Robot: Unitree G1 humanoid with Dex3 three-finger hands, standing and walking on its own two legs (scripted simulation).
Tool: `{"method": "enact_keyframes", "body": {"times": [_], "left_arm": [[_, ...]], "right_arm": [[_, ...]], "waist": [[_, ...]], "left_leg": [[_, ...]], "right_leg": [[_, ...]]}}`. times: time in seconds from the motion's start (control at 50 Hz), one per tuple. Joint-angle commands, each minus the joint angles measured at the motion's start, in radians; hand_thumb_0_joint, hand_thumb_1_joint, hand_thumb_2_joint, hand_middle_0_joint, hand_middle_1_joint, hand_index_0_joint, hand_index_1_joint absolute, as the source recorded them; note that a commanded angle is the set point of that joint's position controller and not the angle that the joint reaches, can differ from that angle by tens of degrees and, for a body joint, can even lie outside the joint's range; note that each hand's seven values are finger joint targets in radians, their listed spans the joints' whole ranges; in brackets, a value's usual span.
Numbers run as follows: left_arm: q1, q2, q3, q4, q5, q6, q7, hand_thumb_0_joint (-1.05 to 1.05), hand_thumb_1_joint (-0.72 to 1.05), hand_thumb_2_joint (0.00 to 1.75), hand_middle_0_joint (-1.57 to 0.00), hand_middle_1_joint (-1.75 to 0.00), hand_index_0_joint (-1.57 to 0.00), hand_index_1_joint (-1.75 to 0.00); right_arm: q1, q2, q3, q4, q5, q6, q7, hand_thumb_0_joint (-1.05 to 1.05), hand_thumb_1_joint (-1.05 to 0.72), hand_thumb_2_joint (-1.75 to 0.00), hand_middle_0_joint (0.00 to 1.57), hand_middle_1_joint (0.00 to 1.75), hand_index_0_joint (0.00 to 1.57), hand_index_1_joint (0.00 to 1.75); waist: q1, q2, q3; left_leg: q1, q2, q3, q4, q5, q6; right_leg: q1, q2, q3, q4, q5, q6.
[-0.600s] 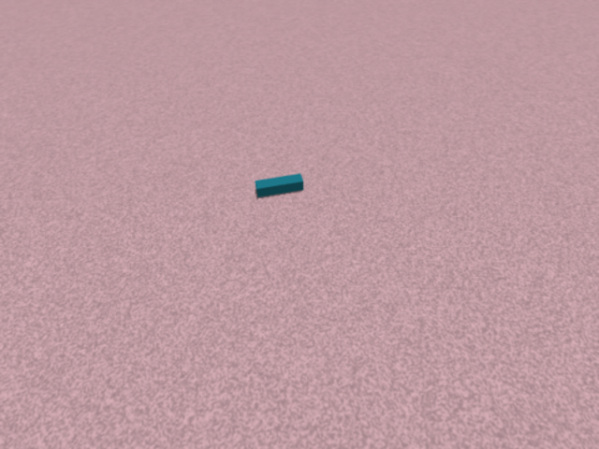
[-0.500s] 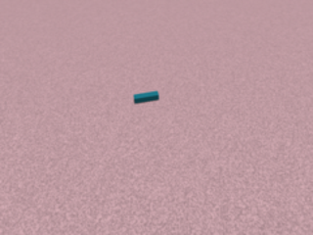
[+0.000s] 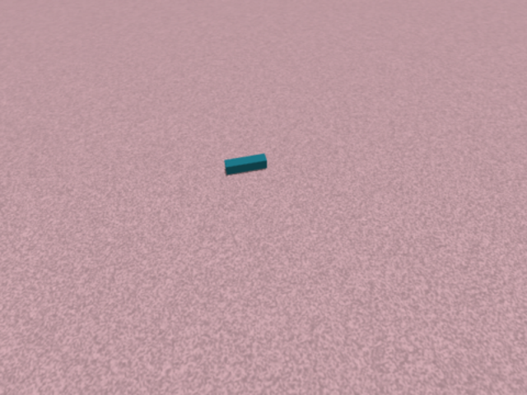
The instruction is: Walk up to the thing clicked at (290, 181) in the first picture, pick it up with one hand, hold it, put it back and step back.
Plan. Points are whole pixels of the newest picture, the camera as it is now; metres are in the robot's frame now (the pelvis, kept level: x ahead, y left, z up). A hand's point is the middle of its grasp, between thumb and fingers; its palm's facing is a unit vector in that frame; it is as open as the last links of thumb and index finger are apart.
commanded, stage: stand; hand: left
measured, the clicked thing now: (245, 164) +1.41 +0.09 -0.75
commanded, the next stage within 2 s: walk up in 0.52 s
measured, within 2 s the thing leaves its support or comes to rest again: neither
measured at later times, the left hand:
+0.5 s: hand out of the picture +0.08 +0.25 -0.16, palm faces -0.03 -0.94 -0.34, open 7.4 cm
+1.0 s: hand out of the picture +0.16 +0.18 -0.14, palm faces +0.08 -0.92 -0.38, open 7.4 cm
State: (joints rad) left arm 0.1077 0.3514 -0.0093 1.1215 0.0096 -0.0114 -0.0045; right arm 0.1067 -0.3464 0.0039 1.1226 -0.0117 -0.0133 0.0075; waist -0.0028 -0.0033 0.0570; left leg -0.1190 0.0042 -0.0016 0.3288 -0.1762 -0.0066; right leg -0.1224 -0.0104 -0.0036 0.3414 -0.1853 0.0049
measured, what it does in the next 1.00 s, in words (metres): walks ahead: right foot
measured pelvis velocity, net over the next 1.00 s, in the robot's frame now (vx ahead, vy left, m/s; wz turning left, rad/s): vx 0.12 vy -0.11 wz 0.05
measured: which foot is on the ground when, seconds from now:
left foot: down 0.00-0.84, up 0.86-1.00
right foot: down 0.00-0.56, up 0.58-0.80, down 0.82-1.00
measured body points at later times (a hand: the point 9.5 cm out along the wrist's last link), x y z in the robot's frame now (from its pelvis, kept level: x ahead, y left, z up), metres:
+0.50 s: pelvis +0.01 +0.00 +0.00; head +0.02 +0.00 +0.45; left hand +0.08 +0.30 -0.13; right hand +0.08 -0.30 -0.13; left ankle +0.00 +0.12 -0.75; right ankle +0.00 -0.12 -0.75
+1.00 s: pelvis +0.12 -0.11 -0.01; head +0.11 -0.12 +0.44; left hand +0.16 +0.23 -0.12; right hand +0.20 -0.44 -0.13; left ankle +0.11 +0.02 -0.68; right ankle +0.15 -0.21 -0.75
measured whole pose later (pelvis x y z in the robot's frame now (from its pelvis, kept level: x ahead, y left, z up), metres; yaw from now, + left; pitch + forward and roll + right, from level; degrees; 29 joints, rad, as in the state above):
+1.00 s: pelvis +0.12 -0.11 -0.01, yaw +3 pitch -4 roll +0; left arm 0.25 0.40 0.09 0.95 0.03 -0.04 -0.08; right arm 0.27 -0.45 -0.08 1.00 -0.02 -0.04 0.05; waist 0.03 0.03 0.04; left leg -0.42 0.03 -0.01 1.07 -0.39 0.04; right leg -0.21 -0.02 -0.08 0.54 -0.27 -0.04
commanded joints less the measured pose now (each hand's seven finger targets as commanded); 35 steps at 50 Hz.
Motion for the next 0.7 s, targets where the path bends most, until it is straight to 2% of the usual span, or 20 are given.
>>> {"method": "enact_keyframes", "body": {"times": [0.0, 0.16, 0.48, 0.5, 0.52, 0.54, 0.56, 0.58, 0.6, 0.62, 0.64, 0.68], "left_arm": [[-0.028, 0.204, 0.038, -0.06, -0.002, -0.024, 0.013, 0.0, 0.9, 0.9, -0.2, -0.3, -0.2, -0.3], [-0.033, 0.211, 0.042, -0.056, -0.003, -0.023, 0.015, 0.0, 0.9, 0.9, -0.2, -0.3, -0.2, -0.3], [-0.033, 0.21, 0.045, -0.055, -0.003, -0.02, 0.014, 0.0, 0.9, 0.9, -0.2, -0.3, -0.2, -0.3], [-0.024, 0.313, 0.133, -0.136, 0.03, -0.026, -0.027, 0.0, 0.9, 0.9, -0.2, -0.3, -0.2, -0.3], [-0.049, 0.304, 0.139, -0.145, 0.042, -0.021, -0.041, 0.0, 0.9, 0.9, -0.2, -0.3, -0.2, -0.3], [-0.1, 0.271, 0.138, -0.173, 0.046, -0.016, -0.05, 0.0, 0.9, 0.9, -0.2, -0.3, -0.2, -0.3], [-0.134, 0.255, 0.139, -0.202, 0.052, -0.01, -0.061, 0.0, 0.9, 0.9, -0.2, -0.3, -0.2, -0.3], [-0.144, 0.253, 0.141, -0.226, 0.051, -0.014, -0.066, 0.0, 0.9, 0.9, -0.2, -0.3, -0.2, -0.3], [-0.142, 0.251, 0.143, -0.232, 0.044, -0.019, -0.073, 0.0, 0.9, 0.9, -0.2, -0.3, -0.2, -0.3], [-0.117, 0.257, 0.145, -0.231, 0.038, -0.025, -0.079, 0.0, 0.9, 0.9, -0.2, -0.3, -0.2, -0.3], [-0.097, 0.257, 0.146, -0.236, 0.035, -0.028, -0.087, 0.0, 0.9, 0.9, -0.2, -0.3, -0.2, -0.3], [-0.069, 0.25, 0.149, -0.246, 0.034, -0.024, -0.1, 0.0, 0.9, 0.9, -0.2, -0.3, -0.2, -0.3]], "right_arm": [[-0.037, -0.208, -0.042, -0.053, 0.006, -0.02, -0.013, 0.0, -0.9, -0.9, 0.2, 0.3, 0.2, 0.3], [-0.034, -0.207, -0.04, -0.053, 0.006, -0.019, -0.015, 0.0, -0.9, -0.9, 0.2, 0.3, 0.2, 0.3], [-0.027, -0.208, -0.039, -0.055, 0.005, -0.018, -0.017, 0.0, -0.9, -0.9, 0.2, 0.3, 0.2, 0.3], [0.097, -0.32, -0.111, -0.096, -0.008, -0.041, -0.003, 0.0, -0.9, -0.9, 0.2, 0.3, 0.2, 0.3], [0.135, -0.349, -0.13, -0.085, -0.019, -0.05, 0.003, 0.0, -0.9, -0.9, 0.2, 0.3, 0.2, 0.3], [0.166, -0.373, -0.144, -0.08, -0.023, -0.052, 0.005, 0.0, -0.9, -0.9, 0.2, 0.3, 0.2, 0.3], [0.161, -0.401, -0.162, -0.098, -0.021, -0.056, 0.007, 0.0, -0.9, -0.9, 0.2, 0.3, 0.2, 0.3], [0.153, -0.395, -0.166, -0.124, -0.025, -0.066, 0.005, 0.0, -0.9, -0.9, 0.2, 0.3, 0.2, 0.3], [0.139, -0.379, -0.167, -0.14, -0.024, -0.075, 0.0, 0.0, -0.9, -0.9, 0.2, 0.3, 0.2, 0.3], [0.141, -0.361, -0.158, -0.152, -0.02, -0.082, 0.001, 0.0, -0.9, -0.9, 0.2, 0.3, 0.2, 0.3], [0.128, -0.343, -0.156, -0.17, -0.021, -0.083, 0.002, 0.0, -0.9, -0.9, 0.2, 0.3, 0.2, 0.3], [0.098, -0.352, -0.163, -0.199, -0.029, -0.081, 0.007, 0.0, -0.9, -0.9, 0.2, 0.3, 0.2, 0.3]], "waist": [[0.005, 0.005, -0.089], [0.003, 0.004, -0.094], [0.003, 0.007, -0.079], [-0.01, -0.037, -0.176], [-0.03, 0.023, -0.109], [-0.056, 0.111, -0.031], [-0.067, 0.169, 0.046], [-0.063, 0.125, 0.08], [-0.044, 0.088, 0.074], [-0.031, 0.076, 0.024], [-0.022, 0.095, -0.008], [-0.009, 0.157, -0.012]], "left_leg": [[0.017, 0.121, -0.095, -0.047, 0.125, 0.028], [0.026, 0.122, -0.092, -0.041, 0.156, 0.029], [0.022, 0.123, -0.094, -0.053, 0.142, 0.026], [0.025, 0.104, -0.15, 0.007, -0.375, 0.108], [0.02, 0.16, -0.242, -0.034, -0.55, 0.139], [0.058, 0.235, -0.358, -0.117, -0.664, 0.175], [0.069, 0.349, -0.494, -0.192, -0.691, 0.238], [0.075, 0.401, -0.557, -0.205, -0.619, 0.275], [0.091, 0.397, -0.545, -0.197, -0.538, 0.269], [0.136, 0.361, -0.49, -0.181, -0.5, 0.256], [0.154, 0.319, -0.415, -0.166, -0.447, 0.231], [0.063, 0.277, -0.325, -0.159, -0.421, 0.218]], "right_leg": [[0.016, -0.118, 0.087, -0.057, 0.108, -0.03], [0.031, -0.121, 0.086, -0.054, 0.15, -0.031], [0.028, -0.119, 0.085, -0.061, 0.136, -0.031], [0.025, -0.055, 0.046, 0.065, -0.354, -0.057], [-0.142, -0.054, 0.052, 0.165, -0.466, -0.065], [-0.332, -0.016, -0.005, 0.296, -0.425, -0.045], [-0.488, -0.031, 0.009, 0.466, -0.332, -0.027], [-0.563, -0.077, 0.088, 0.519, -0.293, -0.025], [-0.568, -0.109, 0.128, 0.527, -0.259, -0.031], [-0.554, -0.111, 0.128, 0.514, -0.26, -0.031], [-0.526, -0.105, 0.113, 0.487, -0.268, -0.027], [-0.414, -0.093, 0.064, 0.414, -0.267, -0.013]]}}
